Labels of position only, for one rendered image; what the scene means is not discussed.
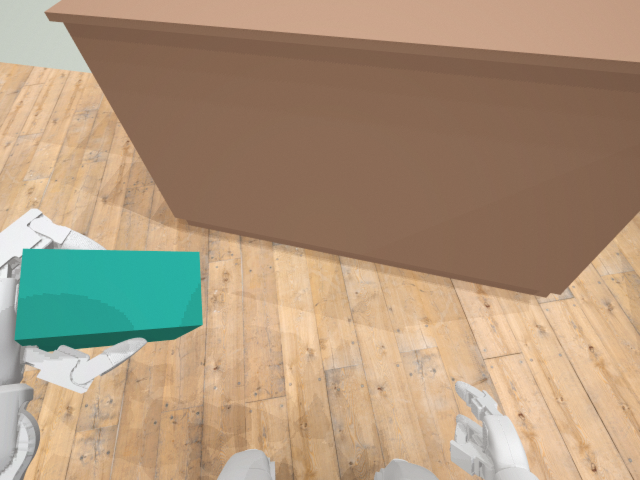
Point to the robot left forearm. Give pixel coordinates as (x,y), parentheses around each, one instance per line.
(19,431)

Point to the right robot shin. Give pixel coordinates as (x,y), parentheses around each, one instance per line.
(396,460)

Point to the robot left hand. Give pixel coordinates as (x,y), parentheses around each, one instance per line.
(66,367)

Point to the table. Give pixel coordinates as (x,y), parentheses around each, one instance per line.
(495,142)

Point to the sponge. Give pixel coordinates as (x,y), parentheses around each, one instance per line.
(96,298)

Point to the left robot thigh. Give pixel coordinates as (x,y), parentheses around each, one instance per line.
(248,465)

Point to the robot right hand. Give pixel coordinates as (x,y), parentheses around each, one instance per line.
(488,449)

